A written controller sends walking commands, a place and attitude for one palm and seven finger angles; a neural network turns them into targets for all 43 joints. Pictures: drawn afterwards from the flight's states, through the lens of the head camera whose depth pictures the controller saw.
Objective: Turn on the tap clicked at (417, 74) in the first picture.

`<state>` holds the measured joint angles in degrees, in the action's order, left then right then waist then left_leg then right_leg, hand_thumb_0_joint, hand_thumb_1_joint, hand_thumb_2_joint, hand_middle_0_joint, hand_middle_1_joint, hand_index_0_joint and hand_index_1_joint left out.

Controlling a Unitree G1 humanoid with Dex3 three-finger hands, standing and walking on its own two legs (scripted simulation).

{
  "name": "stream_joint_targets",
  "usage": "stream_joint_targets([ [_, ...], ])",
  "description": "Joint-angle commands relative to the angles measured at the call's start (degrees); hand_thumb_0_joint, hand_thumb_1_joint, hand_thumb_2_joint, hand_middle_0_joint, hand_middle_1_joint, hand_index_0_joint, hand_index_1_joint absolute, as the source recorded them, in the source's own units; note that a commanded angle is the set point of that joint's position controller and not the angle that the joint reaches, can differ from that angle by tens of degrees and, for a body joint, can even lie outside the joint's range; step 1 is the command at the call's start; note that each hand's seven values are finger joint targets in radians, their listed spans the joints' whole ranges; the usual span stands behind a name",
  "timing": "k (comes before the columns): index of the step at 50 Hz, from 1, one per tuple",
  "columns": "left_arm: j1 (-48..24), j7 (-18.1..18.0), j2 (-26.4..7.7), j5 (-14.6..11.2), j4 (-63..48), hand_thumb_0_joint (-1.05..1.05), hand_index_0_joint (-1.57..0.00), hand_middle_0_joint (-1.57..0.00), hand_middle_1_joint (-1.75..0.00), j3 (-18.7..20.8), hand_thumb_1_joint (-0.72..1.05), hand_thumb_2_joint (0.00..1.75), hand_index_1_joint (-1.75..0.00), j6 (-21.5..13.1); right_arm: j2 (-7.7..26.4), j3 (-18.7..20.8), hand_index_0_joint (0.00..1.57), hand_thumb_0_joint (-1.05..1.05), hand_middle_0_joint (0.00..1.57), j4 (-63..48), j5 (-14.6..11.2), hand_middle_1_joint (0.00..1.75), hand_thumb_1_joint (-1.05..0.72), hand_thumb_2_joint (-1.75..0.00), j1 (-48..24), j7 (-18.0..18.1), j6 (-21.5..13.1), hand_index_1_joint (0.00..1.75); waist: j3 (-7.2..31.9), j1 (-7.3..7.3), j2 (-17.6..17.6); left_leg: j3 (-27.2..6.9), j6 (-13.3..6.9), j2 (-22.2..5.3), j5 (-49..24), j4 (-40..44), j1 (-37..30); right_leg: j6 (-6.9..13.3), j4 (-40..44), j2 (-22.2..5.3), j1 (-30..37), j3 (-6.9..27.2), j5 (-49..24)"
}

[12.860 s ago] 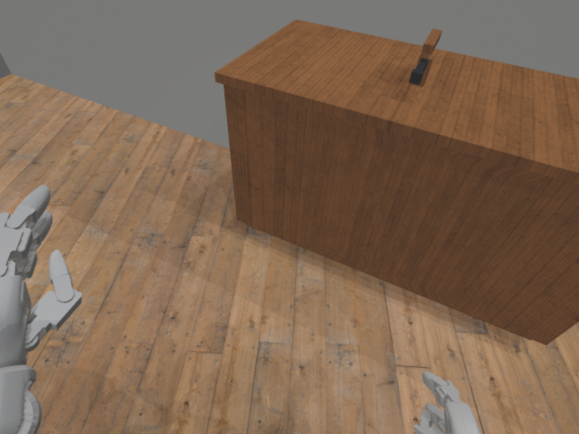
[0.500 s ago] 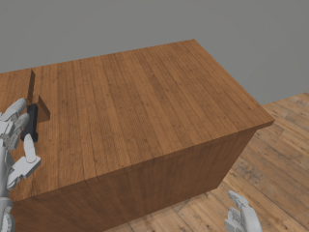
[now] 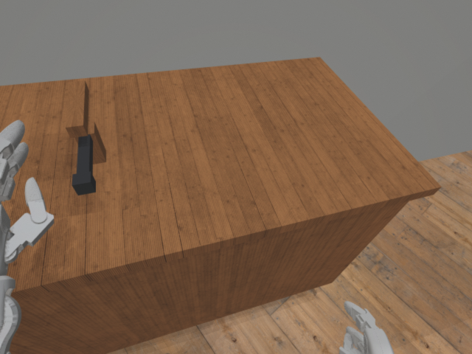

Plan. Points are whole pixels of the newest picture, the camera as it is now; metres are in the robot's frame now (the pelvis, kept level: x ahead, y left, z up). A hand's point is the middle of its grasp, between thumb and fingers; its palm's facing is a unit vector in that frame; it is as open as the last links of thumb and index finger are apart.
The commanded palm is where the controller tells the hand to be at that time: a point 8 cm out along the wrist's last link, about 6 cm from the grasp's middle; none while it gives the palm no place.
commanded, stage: come to a stop and stand still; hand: left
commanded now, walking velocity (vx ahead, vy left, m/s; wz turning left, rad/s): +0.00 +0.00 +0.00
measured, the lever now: (84, 183) +0.34 +0.30 +0.08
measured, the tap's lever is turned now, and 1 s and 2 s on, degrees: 0 0 0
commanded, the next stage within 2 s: look again from close up in 1.32 s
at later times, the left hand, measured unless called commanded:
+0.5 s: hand (36, 184) +0.26 +0.30 +0.17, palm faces +0.39 -0.84 -0.38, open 7.4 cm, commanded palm +0.20 +0.33 +0.18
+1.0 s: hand (55, 208) +0.24 +0.26 +0.17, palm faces +0.42 -0.84 -0.35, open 7.4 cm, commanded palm +0.18 +0.29 +0.18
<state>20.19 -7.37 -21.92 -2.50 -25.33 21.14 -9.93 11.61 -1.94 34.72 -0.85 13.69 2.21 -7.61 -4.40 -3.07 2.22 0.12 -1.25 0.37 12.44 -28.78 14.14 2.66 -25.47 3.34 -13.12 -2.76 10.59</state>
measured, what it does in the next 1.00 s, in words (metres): stands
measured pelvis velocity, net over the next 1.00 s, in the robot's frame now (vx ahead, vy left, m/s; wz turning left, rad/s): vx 0.03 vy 0.01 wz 0.03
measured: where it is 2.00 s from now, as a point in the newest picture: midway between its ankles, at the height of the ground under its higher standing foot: outside the picture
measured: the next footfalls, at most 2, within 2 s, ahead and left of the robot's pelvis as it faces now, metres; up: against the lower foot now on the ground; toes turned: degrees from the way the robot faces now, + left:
none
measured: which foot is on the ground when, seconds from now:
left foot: down 0.00-1.00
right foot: down 0.00-1.00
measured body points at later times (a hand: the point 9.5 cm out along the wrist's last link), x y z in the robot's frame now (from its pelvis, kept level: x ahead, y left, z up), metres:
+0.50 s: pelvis +0.04 +0.05 +0.00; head +0.07 +0.08 +0.45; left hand +0.23 +0.34 +0.19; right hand +0.23 -0.15 -0.07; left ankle +0.03 +0.10 -0.74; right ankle +0.04 -0.08 -0.74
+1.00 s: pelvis +0.03 +0.01 +0.01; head +0.04 +0.02 +0.46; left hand +0.21 +0.30 +0.18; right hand +0.22 -0.21 -0.07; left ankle +0.03 +0.10 -0.74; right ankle +0.04 -0.08 -0.74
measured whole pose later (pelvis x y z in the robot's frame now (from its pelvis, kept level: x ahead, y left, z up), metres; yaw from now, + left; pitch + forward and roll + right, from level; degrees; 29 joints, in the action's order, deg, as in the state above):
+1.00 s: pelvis +0.03 +0.01 +0.01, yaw +2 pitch -1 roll -1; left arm 24.7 -6.9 -20.2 -3.0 -25.6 18.6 -9.5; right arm 12.1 -1.4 32.9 -1.4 11.0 2.2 -3.5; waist -0.8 -1.5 -0.1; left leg -1.3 -2.1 1.6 13.1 -25.6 11.9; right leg 2.2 -21.1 2.3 -9.8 -3.9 10.9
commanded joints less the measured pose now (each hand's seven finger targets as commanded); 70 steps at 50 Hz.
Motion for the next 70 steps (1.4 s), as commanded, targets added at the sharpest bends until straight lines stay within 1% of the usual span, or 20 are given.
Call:
stream_joint_targets([
  [1, -6.99, 0.15, -6.67, 0.91, -11.1, 0.0, -0.2, -0.2, -0.3, 1.7, 0.9, 0.9, -0.3, -4.9, 7.17, 2.74, 0.2, 0.0, 0.2, -9.83, -0.22, 0.3, -0.9, -0.9, -6.65, -0.53, -4.66, 0.3, 6.56, 1.26, -8.06, -7.17, -1.97, -5.47, 12.19, 10.74, 3.3, -2.07, 5.57, -5.46, 4.75, 6.52, 6.17],
  [3, -3.09, 0.75, -4.48, 1.13, -8.72, 0.0, -0.2, -0.2, -0.3, -0.12, 0.9, 0.9, -0.3, -4.48, 7.28, 2.73, 0.2, 0.0, 0.2, -9.73, -0.25, 0.3, -0.9, -0.9, -6.44, -1.09, -4.28, 0.3, 7.03, 1.28, -6.76, -8.15, -1.74, -5.96, 10.34, 12.08, 2.32, -2.01, 4.96, -4.75, 4.45, 4.78, 4.13],
  [6, -1.58, 0.91, -5.93, 1.37, -8.64, 0.0, -0.2, -0.2, -0.3, 1.01, 0.9, 0.9, -0.3, -4.37, 7.47, 2.81, 0.2, 0.0, 0.2, -10.31, -0.24, 0.3, -0.9, -0.9, -6.45, -1.39, -3.52, 0.3, 6.25, 1.25, -3.59, -9.44, -1.21, -6.51, 10.59, 13.87, 3.75, -1.9, 4.63, -4.68, 4.63, 4.48, 3.82],
  [11, -4.37, 0.95, -9.0, 1.34, -11.34, 0.0, -0.2, -0.2, -0.3, 4.13, 0.9, 0.9, -0.3, -5.12, 6.88, 2.59, 0.2, 0.0, 0.2, -11.22, -0.04, 0.3, -0.9, -0.9, -6.91, -1.04, -2.34, 0.3, 7.16, 1.51, -6.83, -10.67, -0.13, -7.51, 4.63, 14.99, 2.69, -1.71, 2.44, -4.57, 5.97, 3.66, -0.32],
  [12, -6.03, 0.8, -11.44, 1.62, -14.05, 0.0, -0.2, -0.2, -0.3, 6.07, 0.9, 0.9, -0.3, -5.45, 6.71, 2.29, 0.2, 0.0, 0.2, -11.04, -0.08, 0.3, -0.9, -0.9, -7.92, -0.99, -2.39, 0.3, 8.28, 1.47, -8.47, -10.7, 0.64, -7.33, 1.69, 14.93, 0.96, -1.73, 1.26, -4.28, 5.94, 3.07, -1.19],
  [19, -4.05, 1.09, -9.09, 0.92, -18.47, 0.0, -0.2, -0.2, -0.3, 3.08, 0.9, 0.9, -0.3, -5.69, 6.73, 3.11, 0.2, 0.0, 0.2, -11.17, 0.67, 0.3, -0.9, -0.9, -5.91, -1.62, -2.75, 0.3, 13.52, 1.77, -11.66, -8.85, 3.96, -7.52, -31.28, 7.78, -12.84, -1.08, 0.27, -4.69, 1.84, 1.34, -0.36],
  [24, 0.94, 1.09, -8.57, 0.68, -16.22, 0.0, -0.2, -0.2, -0.3, 3.97, 0.9, 0.9, -0.3, -4.69, 7.12, 3.78, 0.2, 0.0, 0.2, -11.12, 0.4, 0.3, -0.9, -0.9, -5.29, -2.2, -1.23, 0.3, 13.81, 2.02, -8.93, -8.5, 5.34, -7.76, -38.59, 5.24, -14.11, -0.5, 2.5, -4.93, 2.48, 0.48, -2.8],
  [27, 3.45, 0.74, -10.28, 0.41, -14.42, 0.0, -0.2, -0.2, -0.3, 6.88, 0.9, 0.9, -0.3, -4.18, 6.98, 3.41, 0.2, 0.0, 0.2, -11.36, -0.31, 0.3, -0.9, -0.9, -6.82, -1.87, -0.27, 0.3, 13.39, 1.86, -5.95, -7.67, 5.62, -6.67, -36.07, 4.78, -10.56, -0.36, 3.28, -5.54, 5.78, 0.51, -9.5],
  [28, 4.67, 1.13, -7.43, -0.21, -12.98, 0.0, -0.2, -0.2, -0.3, 4.48, 0.9, 0.9, -0.3, -4.17, 7.25, 3.43, 0.2, 0.0, 0.2, -11.4, 0.01, 0.3, -0.9, -0.9, -5.93, -1.76, 0.36, 0.3, 13.46, 2.16, -5.45, -7.29, 5.1, -6.3, -34.18, 4.41, -9.19, -0.04, 3.28, -5.87, 6.75, 0.63, -11.34],
  [35, 3.41, 0.68, -10.04, -0.94, -16.22, 0.0, -0.2, -0.2, -0.3, 5.91, 0.9, 0.9, -0.3, -3.98, 7.13, 3.64, 0.2, 0.0, 0.2, -12.0, -0.65, 0.3, -0.9, -0.9, -6.89, -0.7, 0.91, 0.3, 14.78, 2.09, -7.01, -6.59, 3.15, -5.62, -27.77, 4.02, -6.57, 0.13, 2.77, -8.12, 9.9, 2.94, -17.11],
  [37, 2.38, 0.23, -10.51, -0.65, -16.99, 0.0, -0.2, -0.2, -0.3, 6.05, 0.9, 0.9, -0.3, -3.72, 6.73, 3.25, 0.2, 0.0, 0.2, -11.71, -1.08, 0.3, -0.9, -0.9, -8.33, -0.54, 0.85, 0.3, 14.2, 2.1, -6.96, -6.36, 2.69, -5.22, -24.09, 4.45, -6.37, -0.06, 3.14, -8.21, 8.98, 3.97, -16.04],
  [38, 2.79, 0.49, -7.38, -1.03, -14.77, 0.0, -0.2, -0.2, -0.3, 3.31, 0.9, 0.9, -0.3, -3.78, 7.12, 3.16, 0.2, 0.0, 0.2, -11.49, -0.45, 0.3, -0.9, -0.9, -7.36, -0.38, 1.09, 0.3, 13.31, 2.17, -5.5, -6.44, 1.95, -5.17, -20.99, 4.72, -5.66, -0.08, 3.99, -8.3, 8.23, 3.77, -14.67],
  [42, 0.62, -0.33, -10.1, -0.6, -14.64, 0.0, -0.2, -0.2, -0.3, 5.41, 0.9, 0.9, -0.3, -3.3, 7.01, 3.39, 0.2, 0.0, 0.2, -11.0, -1.05, 0.3, -0.9, -0.9, -8.47, 0.11, 0.75, 0.3, 11.45, 2.13, -5.07, -6.8, 0.73, -4.7, -11.9, 5.99, -3.72, -0.12, 5.66, -9.0, 7.6, 6.02, -10.98],
  [43, 1.38, -0.08, -7.43, -0.89, -12.22, 0.0, -0.2, -0.2, -0.3, 3.05, 0.9, 0.9, -0.3, -3.35, 7.11, 3.15, 0.2, 0.0, 0.2, -10.87, -0.44, 0.3, -0.9, -0.9, -7.81, 0.2, 1.04, 0.3, 11.15, 2.2, -4.24, -6.69, 0.03, -4.65, -9.37, 5.98, -3.31, -0.17, 6.63, -9.23, 7.0, 6.05, -9.54],
  [49, -0.53, -0.2, -8.5, -0.82, -11.24, 0.0, -0.2, -0.2, -0.3, 3.13, 0.9, 0.9, -0.3, -2.89, 7.16, 3.4, 0.2, 0.0, 0.2, -11.14, -0.68, 0.3, -0.9, -0.9, -8.36, 0.52, 0.75, 0.3, 8.22, 2.26, -3.37, -6.83, -0.67, -4.04, -2.38, 6.6, -1.96, -0.21, 10.11, -9.6, 4.15, 8.33, -2.43],
  [52, 0.03, -0.52, -9.82, -0.65, -11.78, 0.0, -0.2, -0.2, -0.3, 4.39, 0.9, 0.9, -0.3, -2.69, 7.0, 3.14, 0.2, 0.0, 0.2, -10.77, -0.99, 0.3, -0.9, -0.9, -9.18, 0.46, 0.6, 0.3, 8.21, 2.09, -3.42, -6.65, -0.78, -4.17, -1.88, 6.69, -2.2, -0.25, 10.61, -9.82, 3.69, 8.12, -0.3],
  [53, -0.03, -0.21, -7.37, -0.82, -11.34, 0.0, -0.2, -0.2, -0.3, 2.03, 0.9, 0.9, -0.3, -2.98, 7.24, 2.94, 0.2, 0.0, 0.2, -10.77, -0.44, 0.3, -0.9, -0.9, -8.51, 0.44, 0.67, 0.3, 8.76, 2.25, -3.47, -6.74, -0.95, -4.1, -1.64, 6.89, -1.91, -0.25, 10.51, -9.61, 4.1, 7.43, 0.23],
  [57, 0.68, -0.63, -10.58, -0.67, -13.47, 0.0, -0.2, -0.2, -0.3, 4.76, 0.9, 0.9, -0.3, -2.94, 6.96, 2.96, 0.2, 0.0, 0.2, -10.83, -0.94, 0.3, -0.9, -0.9, -9.25, 0.42, 0.09, 0.3, 8.64, 2.02, -6.07, -6.78, -0.89, -4.26, -1.27, 7.33, -1.98, -0.34, 10.56, -9.62, 4.04, 7.86, 0.7],
  [62, 1.46, -0.74, -10.37, -0.77, -13.02, 0.0, -0.2, -0.2, -0.3, 4.85, 0.9, 0.9, -0.3, -2.83, 7.05, 3.0, 0.2, 0.0, 0.2, -10.63, -0.92, 0.3, -0.9, -0.9, -8.78, 0.49, -0.35, 0.3, 8.52, 2.05, -5.01, -6.83, -0.83, -4.31, -0.22, 7.5, -2.33, -0.39, 10.82, -9.31, 3.22, 7.93, 2.39],
  [70, 0.42, -0.37, -8.89, -0.74, -13.36, 0.0, -0.2, -0.2, -0.3, 3.39, 0.9, 0.9, -0.3, -3.01, 7.5, 3.36, 0.2, 0.0, 0.2, -10.54, -0.5, 0.3, -0.9, -0.9, -7.66, 0.49, -0.85, 0.3, 10.11, 2.11, -5.93, -7.7, -0.86, -5.11, -3.53, 8.95, -1.89, -0.6, 7.97, -8.47, 6.53, 6.64, -3.83],
])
